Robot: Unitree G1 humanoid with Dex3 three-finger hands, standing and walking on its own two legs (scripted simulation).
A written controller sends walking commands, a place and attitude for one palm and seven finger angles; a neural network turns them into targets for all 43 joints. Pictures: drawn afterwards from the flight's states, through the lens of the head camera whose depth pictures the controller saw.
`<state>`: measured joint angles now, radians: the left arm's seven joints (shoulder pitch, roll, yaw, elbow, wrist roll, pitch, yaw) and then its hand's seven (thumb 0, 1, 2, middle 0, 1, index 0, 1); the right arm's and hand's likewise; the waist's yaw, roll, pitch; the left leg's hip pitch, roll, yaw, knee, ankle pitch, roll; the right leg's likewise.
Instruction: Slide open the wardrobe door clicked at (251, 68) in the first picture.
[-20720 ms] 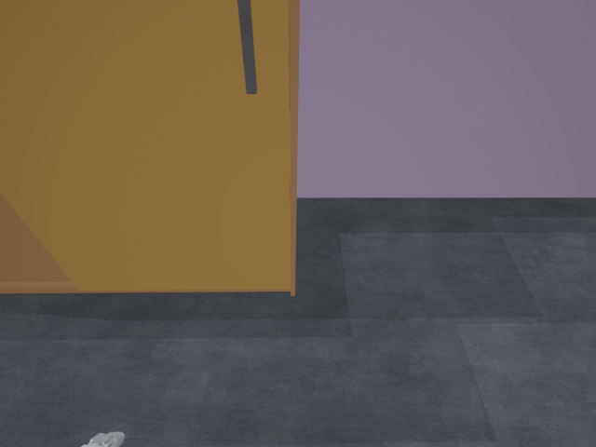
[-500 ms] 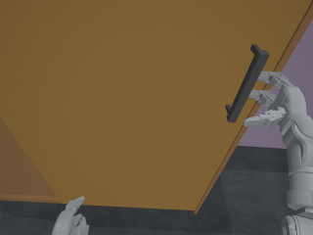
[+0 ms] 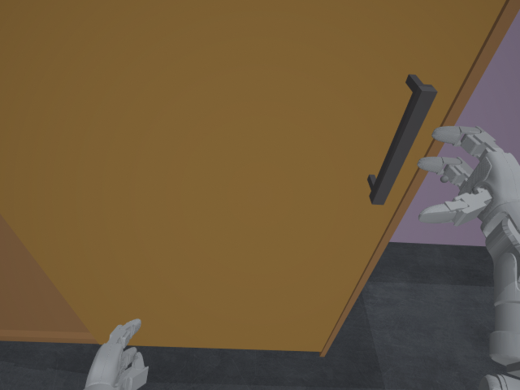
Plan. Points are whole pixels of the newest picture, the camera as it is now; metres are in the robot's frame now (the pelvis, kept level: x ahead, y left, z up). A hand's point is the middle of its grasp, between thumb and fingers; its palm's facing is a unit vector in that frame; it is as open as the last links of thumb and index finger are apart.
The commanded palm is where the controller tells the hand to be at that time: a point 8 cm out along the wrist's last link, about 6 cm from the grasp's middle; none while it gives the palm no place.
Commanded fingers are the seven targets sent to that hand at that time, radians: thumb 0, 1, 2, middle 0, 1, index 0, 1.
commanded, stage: move the hooked fingers beside the handle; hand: right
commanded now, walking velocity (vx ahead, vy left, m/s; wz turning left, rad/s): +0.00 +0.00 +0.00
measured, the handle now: (393, 144) +0.43 -0.17 +0.21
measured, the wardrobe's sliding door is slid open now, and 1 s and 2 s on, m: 0.00 0.00 0.00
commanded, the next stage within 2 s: feel for the door with the fingertips in 0.94 s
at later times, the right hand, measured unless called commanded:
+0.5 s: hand (438, 171) +0.37 -0.22 +0.21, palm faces +0.02 +1.00 -0.04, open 14.0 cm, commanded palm +0.34 -0.27 +0.22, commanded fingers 0.00 0.50 -0.30 0.30 1.20 0.30 1.20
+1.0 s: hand (444, 175) +0.37 -0.23 +0.21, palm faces +0.03 +1.00 -0.04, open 14.0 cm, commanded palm +0.34 -0.27 +0.22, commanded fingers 0.00 0.50 -0.30 0.30 1.20 0.30 1.20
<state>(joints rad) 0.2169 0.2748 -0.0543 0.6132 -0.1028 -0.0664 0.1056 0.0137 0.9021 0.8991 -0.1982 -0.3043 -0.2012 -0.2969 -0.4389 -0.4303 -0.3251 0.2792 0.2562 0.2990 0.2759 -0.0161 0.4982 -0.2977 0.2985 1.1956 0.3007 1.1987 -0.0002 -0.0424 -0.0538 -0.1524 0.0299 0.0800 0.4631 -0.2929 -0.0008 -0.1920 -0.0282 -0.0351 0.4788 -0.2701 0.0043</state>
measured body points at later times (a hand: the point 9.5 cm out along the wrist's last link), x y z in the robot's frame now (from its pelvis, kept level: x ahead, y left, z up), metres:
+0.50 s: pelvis +0.00 +0.00 +0.00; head -0.02 +0.02 +0.45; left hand +0.15 +0.25 -0.09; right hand +0.37 -0.27 +0.22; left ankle -0.03 +0.12 -0.74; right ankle -0.01 -0.12 -0.74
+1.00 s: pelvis +0.00 +0.00 +0.00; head -0.02 +0.02 +0.45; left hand +0.16 +0.25 -0.08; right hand +0.36 -0.28 +0.21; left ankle -0.03 +0.12 -0.74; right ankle -0.01 -0.12 -0.74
